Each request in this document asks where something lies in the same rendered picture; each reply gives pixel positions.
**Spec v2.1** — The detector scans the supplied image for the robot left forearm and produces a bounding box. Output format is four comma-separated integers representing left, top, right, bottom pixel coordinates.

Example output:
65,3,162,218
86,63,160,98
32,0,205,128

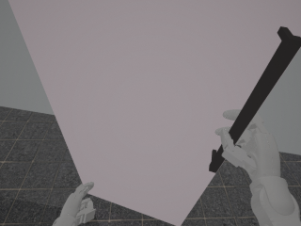
52,215,76,226

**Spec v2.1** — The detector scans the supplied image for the robot left hand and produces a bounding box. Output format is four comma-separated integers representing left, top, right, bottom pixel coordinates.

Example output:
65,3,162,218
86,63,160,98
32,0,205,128
60,182,96,226

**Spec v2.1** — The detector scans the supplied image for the robot right forearm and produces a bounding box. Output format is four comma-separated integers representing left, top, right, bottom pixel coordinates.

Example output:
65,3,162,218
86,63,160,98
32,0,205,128
249,175,301,226

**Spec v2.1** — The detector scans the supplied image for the fridge door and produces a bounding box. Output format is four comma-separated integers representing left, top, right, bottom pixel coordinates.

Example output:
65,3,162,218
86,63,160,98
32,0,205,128
8,0,301,226

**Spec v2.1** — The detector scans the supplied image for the handle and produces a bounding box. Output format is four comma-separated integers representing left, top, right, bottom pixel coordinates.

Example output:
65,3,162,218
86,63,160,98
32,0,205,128
209,26,301,173

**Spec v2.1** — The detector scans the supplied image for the robot right hand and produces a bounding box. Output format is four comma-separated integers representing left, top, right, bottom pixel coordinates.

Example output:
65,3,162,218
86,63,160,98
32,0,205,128
215,109,281,182

